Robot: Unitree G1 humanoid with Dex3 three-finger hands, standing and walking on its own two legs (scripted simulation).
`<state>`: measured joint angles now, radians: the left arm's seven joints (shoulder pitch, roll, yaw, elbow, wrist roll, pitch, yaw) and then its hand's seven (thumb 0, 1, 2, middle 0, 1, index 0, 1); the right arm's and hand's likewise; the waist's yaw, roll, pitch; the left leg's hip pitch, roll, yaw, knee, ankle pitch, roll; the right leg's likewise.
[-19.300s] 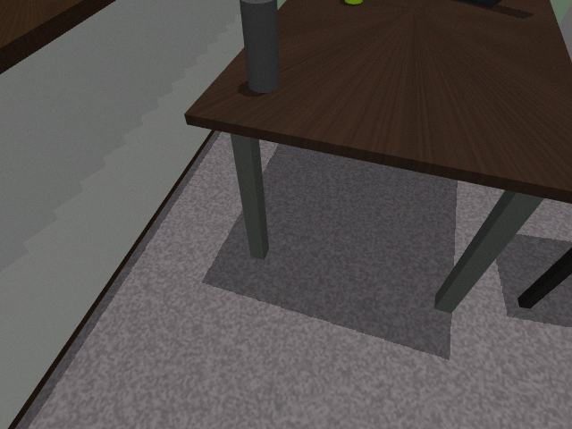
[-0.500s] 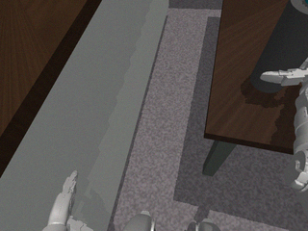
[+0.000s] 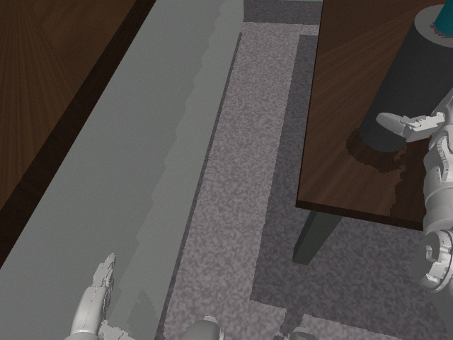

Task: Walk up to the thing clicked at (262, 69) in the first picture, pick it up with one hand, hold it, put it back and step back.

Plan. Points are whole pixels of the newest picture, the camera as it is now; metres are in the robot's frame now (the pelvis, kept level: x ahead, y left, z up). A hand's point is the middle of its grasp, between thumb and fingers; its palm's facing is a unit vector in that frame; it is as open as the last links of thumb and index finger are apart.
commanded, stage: settle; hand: right
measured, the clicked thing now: (419, 76) +0.50 -0.21 +0.16
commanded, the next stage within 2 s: lift in 0.54 s
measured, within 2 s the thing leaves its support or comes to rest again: leaves its support in 0.26 s
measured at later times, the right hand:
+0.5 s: hand (422, 97) +0.49 -0.22 +0.14, palm faces +0.25 +0.97 -0.03, open 11.7 cm
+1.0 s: hand (429, 85) +0.46 -0.20 +0.18, palm faces +0.24 +0.97 -0.04, open 11.7 cm
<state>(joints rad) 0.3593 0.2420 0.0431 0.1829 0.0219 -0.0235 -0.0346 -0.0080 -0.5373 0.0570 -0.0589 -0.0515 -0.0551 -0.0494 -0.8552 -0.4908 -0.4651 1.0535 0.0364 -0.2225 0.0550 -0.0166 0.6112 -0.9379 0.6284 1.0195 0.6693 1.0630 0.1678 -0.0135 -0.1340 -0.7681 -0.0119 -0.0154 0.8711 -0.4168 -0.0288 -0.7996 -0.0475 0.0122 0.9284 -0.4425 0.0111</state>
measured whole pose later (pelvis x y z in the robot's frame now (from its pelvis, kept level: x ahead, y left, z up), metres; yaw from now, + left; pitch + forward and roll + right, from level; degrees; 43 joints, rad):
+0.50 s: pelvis +0.00 +0.00 +0.02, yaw +0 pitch +13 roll +2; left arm 0.31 0.24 0.01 0.32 0.02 -0.07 0.02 -0.01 -0.53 0.06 -0.06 -0.05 -0.05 -0.05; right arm -0.83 -0.46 -0.41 1.00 0.04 -0.15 0.02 -0.02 0.61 -0.95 0.61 1.05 0.65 1.10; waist 0.14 -0.01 -0.10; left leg -0.63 -0.01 -0.02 0.76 -0.37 -0.03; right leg -0.66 -0.04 0.01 0.81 -0.39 0.01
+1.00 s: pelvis +0.00 +0.00 +0.03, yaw +0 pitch +10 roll +1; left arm 0.31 0.24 0.05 0.42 0.00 -0.11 0.04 -0.01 -0.54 0.06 -0.06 -0.06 -0.05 -0.05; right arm -0.77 -0.39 -0.35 0.86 0.07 -0.08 0.00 -0.01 0.61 -0.95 0.60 1.07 0.64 1.11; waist 0.09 -0.02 -0.09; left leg -0.51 0.00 -0.02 0.67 -0.33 -0.02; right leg -0.53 -0.04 0.00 0.71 -0.35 0.02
